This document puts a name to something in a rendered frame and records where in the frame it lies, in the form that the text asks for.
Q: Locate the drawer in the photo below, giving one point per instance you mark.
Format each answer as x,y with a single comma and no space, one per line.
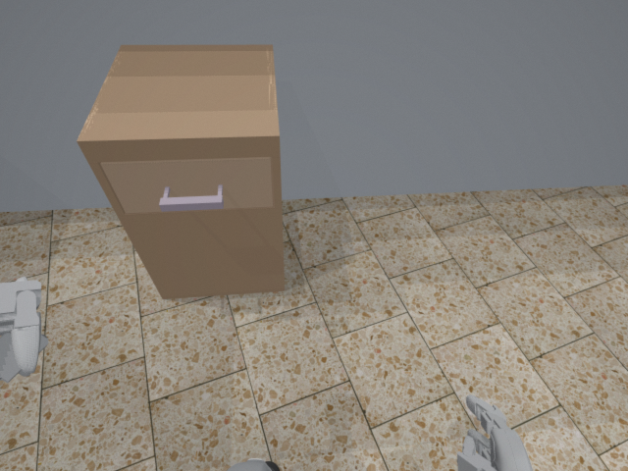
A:
139,185

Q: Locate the handle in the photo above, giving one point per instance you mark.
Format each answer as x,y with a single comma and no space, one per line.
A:
191,202

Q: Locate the left robot hand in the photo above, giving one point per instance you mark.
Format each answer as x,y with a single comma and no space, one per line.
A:
20,328

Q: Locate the right robot hand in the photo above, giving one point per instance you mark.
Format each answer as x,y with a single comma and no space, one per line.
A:
504,451

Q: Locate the cabinet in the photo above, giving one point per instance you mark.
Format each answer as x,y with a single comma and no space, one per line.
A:
181,102

